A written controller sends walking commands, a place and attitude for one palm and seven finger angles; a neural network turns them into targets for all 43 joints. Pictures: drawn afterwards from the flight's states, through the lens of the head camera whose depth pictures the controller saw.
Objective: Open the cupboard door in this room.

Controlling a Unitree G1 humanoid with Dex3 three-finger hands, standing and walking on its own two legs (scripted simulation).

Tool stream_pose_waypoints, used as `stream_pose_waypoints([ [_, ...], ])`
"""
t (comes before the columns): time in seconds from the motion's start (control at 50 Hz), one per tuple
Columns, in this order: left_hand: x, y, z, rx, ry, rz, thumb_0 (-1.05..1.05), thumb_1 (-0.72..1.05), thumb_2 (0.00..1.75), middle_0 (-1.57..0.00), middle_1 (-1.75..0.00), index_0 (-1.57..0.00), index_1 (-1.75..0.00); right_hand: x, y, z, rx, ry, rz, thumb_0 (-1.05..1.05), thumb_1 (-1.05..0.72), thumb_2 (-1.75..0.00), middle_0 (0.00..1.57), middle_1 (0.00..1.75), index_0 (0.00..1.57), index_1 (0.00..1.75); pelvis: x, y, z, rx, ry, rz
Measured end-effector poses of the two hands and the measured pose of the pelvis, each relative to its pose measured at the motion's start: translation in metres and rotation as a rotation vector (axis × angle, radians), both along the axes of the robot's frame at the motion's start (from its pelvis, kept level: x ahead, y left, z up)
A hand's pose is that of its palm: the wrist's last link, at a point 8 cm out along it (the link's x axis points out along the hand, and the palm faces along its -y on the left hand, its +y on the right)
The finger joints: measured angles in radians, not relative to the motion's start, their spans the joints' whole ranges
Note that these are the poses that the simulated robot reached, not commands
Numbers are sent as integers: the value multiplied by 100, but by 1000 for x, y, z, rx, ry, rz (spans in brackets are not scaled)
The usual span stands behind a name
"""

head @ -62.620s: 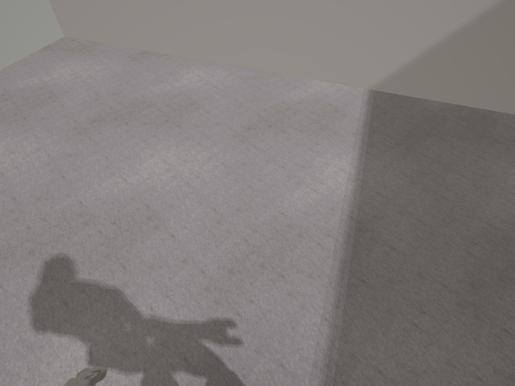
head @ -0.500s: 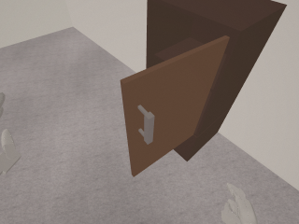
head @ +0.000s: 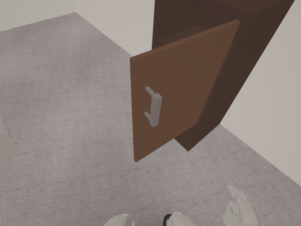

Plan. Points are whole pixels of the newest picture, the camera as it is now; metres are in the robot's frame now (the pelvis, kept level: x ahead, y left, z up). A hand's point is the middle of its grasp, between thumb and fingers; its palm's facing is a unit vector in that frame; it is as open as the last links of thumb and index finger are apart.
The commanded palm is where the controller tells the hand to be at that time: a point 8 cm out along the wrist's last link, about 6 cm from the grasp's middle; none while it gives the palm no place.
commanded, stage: step back with the hand held close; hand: left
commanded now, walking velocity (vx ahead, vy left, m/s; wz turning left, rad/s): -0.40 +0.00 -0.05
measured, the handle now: (151, 107) +0.45 +0.03 +0.04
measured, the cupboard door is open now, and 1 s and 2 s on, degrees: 85 85 85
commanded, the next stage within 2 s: stop stepping back and stand still in 0.52 s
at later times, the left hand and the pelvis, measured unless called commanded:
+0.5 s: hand (46, 169) +0.18 +0.19 +0.19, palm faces +0.17 -0.81 -0.56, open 7.4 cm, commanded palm +0.11 +0.24 +0.21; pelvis -0.06 -0.04 +0.04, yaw -7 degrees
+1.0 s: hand out of the picture +0.02 +0.18 +0.20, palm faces +0.43 -0.79 -0.44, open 7.4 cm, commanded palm -0.02 +0.22 +0.21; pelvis -0.18 -0.07 +0.03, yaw -3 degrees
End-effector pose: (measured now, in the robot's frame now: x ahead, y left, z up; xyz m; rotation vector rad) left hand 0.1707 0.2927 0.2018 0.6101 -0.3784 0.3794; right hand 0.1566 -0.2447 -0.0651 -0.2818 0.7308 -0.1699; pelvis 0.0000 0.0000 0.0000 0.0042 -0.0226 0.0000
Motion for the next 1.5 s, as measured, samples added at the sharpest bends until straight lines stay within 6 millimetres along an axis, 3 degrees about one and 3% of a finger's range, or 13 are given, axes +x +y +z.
stream_pose_waypoints([
  [0.08, -5, 0, -3, 21, 23, -19, 1, 89, 89, -22, -30, -22, -31, -4, 1, 2, -17, -13, 0, 2, -90, -90, 20, 30, 20, 30, -8, 2, -2, -19, 0, 22],
  [0.2, -24, 2, 16, 19, 3, 44, 1, 89, 89, -22, -31, -22, -31, -11, 8, 6, 17, 10, 10, 2, -90, -90, 20, 30, 20, 30, -5, -8, 12, -40, 66, 0],
  [0.3, -18, -21, 9, -42, 51, 17, 1, 89, 89, -21, -30, -21, -31, -16, 6, 3, 71, 1, 47, 2, -90, -90, 20, 30, 20, 30, -28, -22, 18, -22, 120, -67],
  [0.36, -11, -47, 2, -48, 106, -79, 1, 90, 89, -21, -30, -21, -30, -27, -4, -1, 90, 3, 32, 2, -90, -90, 20, 30, 20, 30, -50, -30, 19, -33, 111, -85],
  [0.42, -11, -64, 2, -23, 156, -171, 1, 89, 89, -21, -30, -21, -31, -45, -17, 9, 90, 20, -30, 2, -90, -90, 20, 30, 20, 30, -60, -37, 25, -10, 118, -91],
  [0.58, -36, -61, 17, 32, 204, -239, 1, 89, 89, -22, -31, -22, -31, -84, -53, 44, -46, -2, -115, 2, -90, -90, 20, 30, 20, 30, -78, -34, 35, -28, 127, -124],
  [0.66, -56, -58, 15, 17, 212, -211, 1, 89, 89, -22, -30, -22, -31, -108, -57, 47, -43, -10, -116, 2, -90, -90, 20, 30, 20, 30, -99, -33, 40, -35, 96, -103],
  [0.74, -92, -54, 7, 11, 285, -148, 1, 89, 89, -22, -30, -22, -31, -137, -53, 44, -3, -19, -119, 2, -90, -90, 20, 30, 20, 30, -122, -40, 39, -28, 61, -95],
  [0.9, -170, -68, 11, -10, 206, -13, 1, 89, 89, -22, -30, -22, -31, -187, -51, 15, 59, 6, -46, 2, -90, -90, 20, 30, 20, 30, -160, -65, 28, 3, 20, -67],
  [1.04, -191, -73, 10, -135, 81, 36, 1, 89, 89, -22, -30, -22, -31, -219, -70, 14, 37, 44, -53, 2, -90, -90, 20, 30, 20, 30, -180, -74, 33, 30, 24, -35],
  [1.18, -205, -69, -1, -117, 101, 2, 1, 89, 89, -22, -30, -21, -31, -233, -83, 20, -32, -20, -88, 2, -90, -90, 20, 30, 20, 30, -196, -64, 24, 11, 15, -11],
  [1.36, -223, -62, 19, -15, 30, 41, 1, 89, 89, -22, -30, -22, -31, -235, -64, 4, 49, -30, -44, 2, -90, -90, 20, 30, 20, 30, -203, -67, 17, 7, -17, -9],
  [1.5, -223, -52, -3, -108, 62, 42, 1, 89, 89, -21, -30, -21, -31, -236, -48, 0, 42, 6, -11, 2, -90, -90, 20, 30, 20, 30, -209, -56, 14, -7, -16, -1],
])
